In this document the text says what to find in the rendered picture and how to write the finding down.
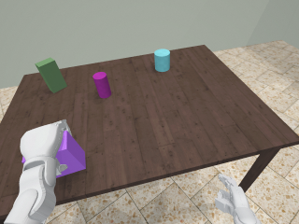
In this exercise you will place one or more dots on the sponge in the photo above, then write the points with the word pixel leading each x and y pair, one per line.
pixel 71 154

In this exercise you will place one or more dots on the left robot hand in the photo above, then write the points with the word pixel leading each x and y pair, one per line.
pixel 45 141

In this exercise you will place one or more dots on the right robot hand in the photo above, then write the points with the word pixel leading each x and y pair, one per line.
pixel 227 202

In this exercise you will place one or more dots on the robot right forearm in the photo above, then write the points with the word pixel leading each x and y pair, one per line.
pixel 244 215

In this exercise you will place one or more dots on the table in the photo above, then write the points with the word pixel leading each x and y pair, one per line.
pixel 154 125

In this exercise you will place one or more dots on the robot left forearm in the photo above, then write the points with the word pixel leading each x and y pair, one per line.
pixel 36 199

